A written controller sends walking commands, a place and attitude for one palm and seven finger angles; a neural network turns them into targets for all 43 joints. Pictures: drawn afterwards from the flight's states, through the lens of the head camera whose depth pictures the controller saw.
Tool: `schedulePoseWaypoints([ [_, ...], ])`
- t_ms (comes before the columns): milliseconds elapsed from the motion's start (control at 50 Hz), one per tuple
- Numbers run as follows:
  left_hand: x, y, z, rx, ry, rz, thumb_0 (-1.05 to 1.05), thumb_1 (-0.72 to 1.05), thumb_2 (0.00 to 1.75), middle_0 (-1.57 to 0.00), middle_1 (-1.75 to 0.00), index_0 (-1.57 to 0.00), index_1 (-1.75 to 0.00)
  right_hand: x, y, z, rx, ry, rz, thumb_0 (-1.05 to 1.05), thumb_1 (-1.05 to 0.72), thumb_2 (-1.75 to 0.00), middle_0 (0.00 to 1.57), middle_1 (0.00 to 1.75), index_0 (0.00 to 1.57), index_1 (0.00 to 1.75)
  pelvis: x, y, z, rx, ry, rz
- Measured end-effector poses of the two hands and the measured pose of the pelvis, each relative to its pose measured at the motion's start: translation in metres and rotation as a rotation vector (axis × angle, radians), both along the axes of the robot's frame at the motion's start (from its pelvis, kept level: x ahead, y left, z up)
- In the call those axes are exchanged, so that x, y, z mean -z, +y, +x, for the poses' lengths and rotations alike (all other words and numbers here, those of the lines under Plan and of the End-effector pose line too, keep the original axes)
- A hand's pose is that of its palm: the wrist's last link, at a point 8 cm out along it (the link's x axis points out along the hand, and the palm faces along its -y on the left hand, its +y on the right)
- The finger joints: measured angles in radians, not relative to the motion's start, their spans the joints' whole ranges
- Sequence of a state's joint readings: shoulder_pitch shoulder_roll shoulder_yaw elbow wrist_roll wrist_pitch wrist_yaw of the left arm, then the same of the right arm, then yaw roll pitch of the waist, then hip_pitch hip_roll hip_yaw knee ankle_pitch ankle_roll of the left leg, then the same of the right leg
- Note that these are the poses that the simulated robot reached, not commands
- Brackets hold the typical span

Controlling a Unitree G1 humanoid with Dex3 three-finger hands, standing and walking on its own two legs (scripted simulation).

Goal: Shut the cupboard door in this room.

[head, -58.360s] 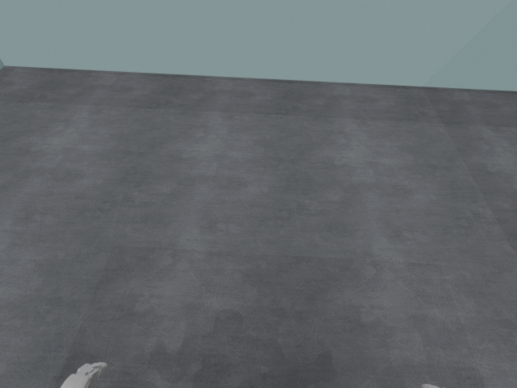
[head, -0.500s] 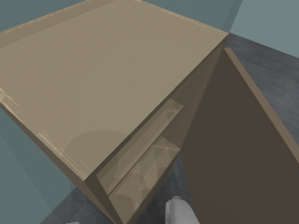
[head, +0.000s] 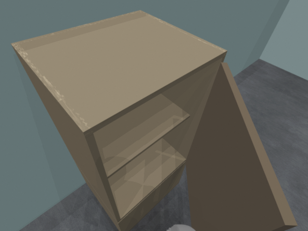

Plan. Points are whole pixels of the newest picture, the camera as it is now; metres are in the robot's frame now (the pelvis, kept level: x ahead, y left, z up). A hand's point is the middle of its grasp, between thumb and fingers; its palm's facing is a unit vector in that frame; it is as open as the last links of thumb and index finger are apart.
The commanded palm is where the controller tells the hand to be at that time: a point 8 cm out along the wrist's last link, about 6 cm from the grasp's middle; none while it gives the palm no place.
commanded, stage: shuffle to correct the standing spot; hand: left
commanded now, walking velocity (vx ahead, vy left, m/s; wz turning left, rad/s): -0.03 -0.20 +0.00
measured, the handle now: (254, 221) +0.17 -0.21 +0.02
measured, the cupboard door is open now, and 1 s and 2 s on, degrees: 46 57 57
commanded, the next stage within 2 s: come to a stop and stand still in 1.46 s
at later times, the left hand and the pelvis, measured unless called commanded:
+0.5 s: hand out of the picture -0.04 +0.08 -0.17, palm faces +0.02 -0.98 -0.18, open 7.3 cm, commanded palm none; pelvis -0.08 -0.11 +0.01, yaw -2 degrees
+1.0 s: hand out of the picture -0.12 -0.07 -0.18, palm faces +0.02 -0.99 -0.11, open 7.4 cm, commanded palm none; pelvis -0.12 -0.23 +0.01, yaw +0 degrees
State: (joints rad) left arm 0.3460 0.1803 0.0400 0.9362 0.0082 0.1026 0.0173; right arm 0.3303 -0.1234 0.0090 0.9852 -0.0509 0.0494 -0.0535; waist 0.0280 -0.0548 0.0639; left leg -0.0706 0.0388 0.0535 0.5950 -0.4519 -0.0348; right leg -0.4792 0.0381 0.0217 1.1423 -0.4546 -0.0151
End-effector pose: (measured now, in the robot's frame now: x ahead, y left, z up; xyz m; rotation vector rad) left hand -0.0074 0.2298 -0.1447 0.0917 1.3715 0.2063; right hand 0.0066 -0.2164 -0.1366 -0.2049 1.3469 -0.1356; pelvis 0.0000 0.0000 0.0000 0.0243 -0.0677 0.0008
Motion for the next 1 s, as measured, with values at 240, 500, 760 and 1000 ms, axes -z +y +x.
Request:
schedulePoseWaypoints([
  [240, -0.010, -0.050, -0.043, 0.028, 0.028, 0.042, 0.01, 0.91, 0.90, -0.20, -0.30, -0.20, -0.30, -0.002, -0.073, -0.004, 0.036, -0.037, -0.011, 0.00, -0.91, -0.90, 0.20, 0.30, 0.20, 0.30, -0.003, -0.055, -0.040, -0.012, 0.030, -0.027],
  [500, -0.005, -0.102, -0.038, 0.085, -0.050, 0.000, 0.01, 0.93, 0.90, -0.20, -0.30, -0.20, -0.30, -0.012, -0.121, -0.077, 0.061, -0.018, -0.044, 0.00, -0.91, -0.90, 0.20, 0.30, 0.20, 0.30, -0.006, -0.106, -0.077, 0.030, 0.040, 0.018],
  [760, -0.026, -0.179, -0.081, 0.063, -0.058, 0.050, 0.01, 0.92, 0.90, -0.20, -0.30, -0.20, -0.30, -0.004, -0.199, -0.113, 0.056, 0.070, 0.018, 0.00, -0.91, -0.90, 0.20, 0.30, 0.20, 0.30, -0.013, -0.185, -0.104, -0.040, 0.043, -0.022],
  [1000, 0.007, -0.253, -0.120, 0.071, 0.045, -0.082, 0.01, 0.91, 0.90, -0.20, -0.30, -0.20, -0.30, -0.019, -0.246, -0.088, 0.042, -0.102, -0.051, 0.00, -0.91, -0.90, 0.20, 0.30, 0.20, 0.30, -0.006, -0.233, -0.116, 0.008, 0.037, -0.007],
])
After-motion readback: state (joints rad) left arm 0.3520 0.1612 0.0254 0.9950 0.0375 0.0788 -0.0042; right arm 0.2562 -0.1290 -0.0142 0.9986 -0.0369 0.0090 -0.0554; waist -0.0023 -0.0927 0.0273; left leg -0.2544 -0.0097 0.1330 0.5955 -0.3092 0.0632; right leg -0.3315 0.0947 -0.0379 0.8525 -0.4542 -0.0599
